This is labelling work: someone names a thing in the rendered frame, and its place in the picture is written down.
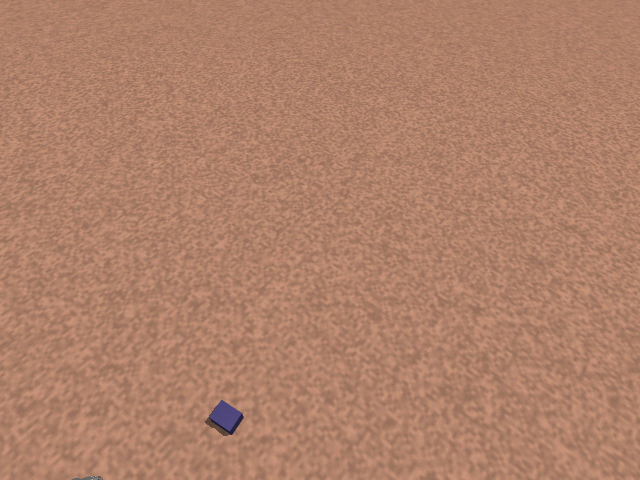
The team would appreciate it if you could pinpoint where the small box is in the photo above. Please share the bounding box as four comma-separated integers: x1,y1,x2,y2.
209,400,244,435

